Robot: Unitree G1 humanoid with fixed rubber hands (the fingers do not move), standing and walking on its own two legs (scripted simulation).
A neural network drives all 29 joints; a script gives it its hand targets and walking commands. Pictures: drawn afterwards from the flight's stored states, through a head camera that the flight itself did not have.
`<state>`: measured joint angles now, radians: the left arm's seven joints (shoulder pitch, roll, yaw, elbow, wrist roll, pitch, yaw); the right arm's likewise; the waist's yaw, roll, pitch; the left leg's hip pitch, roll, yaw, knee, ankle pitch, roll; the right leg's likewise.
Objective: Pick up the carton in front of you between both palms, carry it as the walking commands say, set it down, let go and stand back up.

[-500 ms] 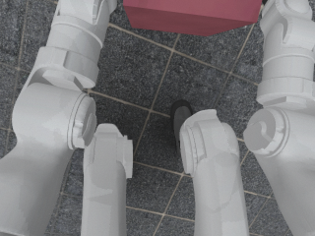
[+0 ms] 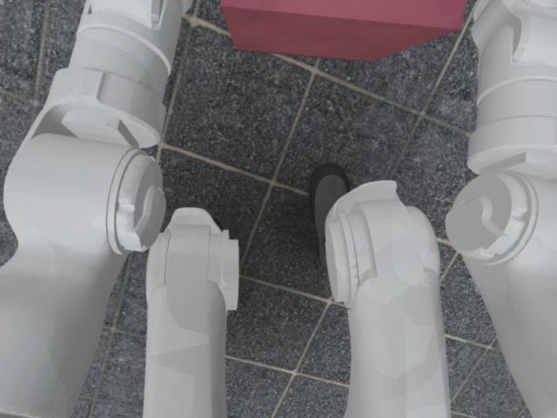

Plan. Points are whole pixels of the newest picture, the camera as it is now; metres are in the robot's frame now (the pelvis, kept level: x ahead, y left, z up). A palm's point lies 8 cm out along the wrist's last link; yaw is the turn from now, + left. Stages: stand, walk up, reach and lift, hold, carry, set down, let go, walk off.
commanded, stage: set down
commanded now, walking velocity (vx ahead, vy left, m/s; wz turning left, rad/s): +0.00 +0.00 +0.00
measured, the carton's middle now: out of the picture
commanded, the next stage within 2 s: let go in 1.78 s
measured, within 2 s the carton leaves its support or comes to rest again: neither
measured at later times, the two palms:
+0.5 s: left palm out of the picture +0.58 +0.02 -0.20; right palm out of the picture +0.50 -0.29 -0.21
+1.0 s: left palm out of the picture +0.60 +0.05 -0.12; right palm out of the picture +0.53 -0.31 -0.12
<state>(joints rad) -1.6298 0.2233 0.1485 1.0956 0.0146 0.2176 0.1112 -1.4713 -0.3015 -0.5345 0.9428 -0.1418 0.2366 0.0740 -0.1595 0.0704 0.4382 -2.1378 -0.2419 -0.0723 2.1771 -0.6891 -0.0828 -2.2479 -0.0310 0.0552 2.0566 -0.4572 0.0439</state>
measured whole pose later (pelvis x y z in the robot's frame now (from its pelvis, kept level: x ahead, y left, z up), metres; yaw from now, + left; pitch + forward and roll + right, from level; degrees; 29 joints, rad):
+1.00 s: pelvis -0.01 -0.02 +0.01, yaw +0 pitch +36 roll +1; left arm -1.57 0.37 0.02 0.90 -0.12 0.29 0.16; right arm -1.52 -0.42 -0.32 0.97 0.15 0.20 -0.04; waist -0.14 0.04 0.42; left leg -2.10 -0.10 -0.02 2.13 -0.66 -0.04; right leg -2.22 -0.03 0.02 2.02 -0.42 0.00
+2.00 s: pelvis +0.03 -0.02 +0.26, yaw -1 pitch +42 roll +3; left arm -1.16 0.20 0.25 0.81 0.12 0.28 0.09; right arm -1.02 -0.27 -0.41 0.73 -0.10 0.23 0.08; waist -0.12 0.06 0.02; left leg -1.47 -0.05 -0.03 1.12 -0.38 -0.03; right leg -1.57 -0.01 0.03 1.05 -0.21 0.00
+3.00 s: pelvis +0.14 +0.01 +0.38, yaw -4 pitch -3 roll -1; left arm 0.23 0.19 0.03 0.44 0.02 0.10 -0.05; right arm 0.23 -0.22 -0.05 0.42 -0.02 0.12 0.08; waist 0.00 0.06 0.06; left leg -0.06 -0.03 -0.02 0.45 -0.34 0.04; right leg -0.17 -0.01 0.04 0.41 -0.20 0.04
